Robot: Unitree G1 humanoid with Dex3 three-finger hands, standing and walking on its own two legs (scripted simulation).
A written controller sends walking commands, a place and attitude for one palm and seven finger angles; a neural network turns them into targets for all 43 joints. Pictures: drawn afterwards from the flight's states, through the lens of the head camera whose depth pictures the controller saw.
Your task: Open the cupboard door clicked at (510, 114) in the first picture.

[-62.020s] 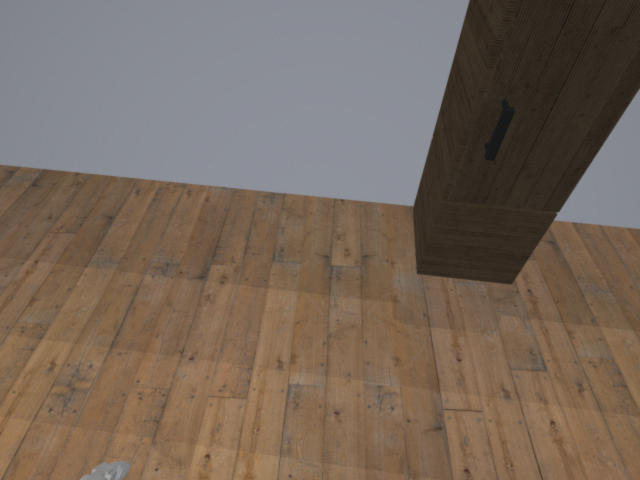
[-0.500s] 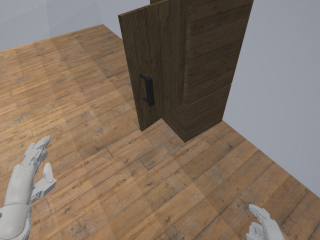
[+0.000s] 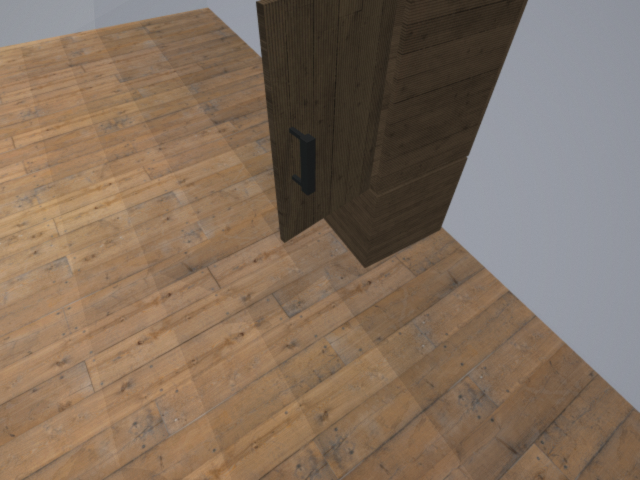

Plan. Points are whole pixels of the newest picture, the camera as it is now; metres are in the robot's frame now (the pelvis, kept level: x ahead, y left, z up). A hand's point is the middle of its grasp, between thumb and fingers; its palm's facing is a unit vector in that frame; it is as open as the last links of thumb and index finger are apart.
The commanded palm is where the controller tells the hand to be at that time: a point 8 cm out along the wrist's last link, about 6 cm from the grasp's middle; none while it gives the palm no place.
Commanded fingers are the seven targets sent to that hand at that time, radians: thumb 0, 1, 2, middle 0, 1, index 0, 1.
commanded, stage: let the arm hang, fingers relaxed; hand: left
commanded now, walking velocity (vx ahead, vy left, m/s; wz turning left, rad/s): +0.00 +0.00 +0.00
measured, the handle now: (301, 161) +0.74 +0.09 -0.07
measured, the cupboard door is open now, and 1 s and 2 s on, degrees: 100 100 100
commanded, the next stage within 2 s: look to check the result in 0.50 s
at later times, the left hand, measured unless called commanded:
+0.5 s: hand out of the picture +0.07 +0.22 -0.16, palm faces -0.01 -0.96 -0.27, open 7.3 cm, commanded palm none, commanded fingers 0.00 0.90 0.90 -0.20 -0.30 -0.20 -0.30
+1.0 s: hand out of the picture +0.09 +0.22 -0.16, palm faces -0.02 -0.95 -0.30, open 7.3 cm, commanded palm none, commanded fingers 0.00 0.90 0.90 -0.20 -0.30 -0.20 -0.30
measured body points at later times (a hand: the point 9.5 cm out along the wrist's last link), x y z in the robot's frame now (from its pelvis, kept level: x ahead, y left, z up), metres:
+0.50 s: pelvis +0.01 +0.01 +0.00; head +0.02 +0.00 +0.45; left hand +0.07 +0.27 -0.14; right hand +0.05 -0.25 -0.15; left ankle +0.05 +0.10 -0.74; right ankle +0.00 -0.09 -0.74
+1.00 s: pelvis +0.03 -0.01 +0.01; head +0.05 -0.01 +0.46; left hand +0.09 +0.27 -0.14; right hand +0.09 -0.28 -0.14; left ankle +0.05 +0.10 -0.74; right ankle +0.00 -0.09 -0.74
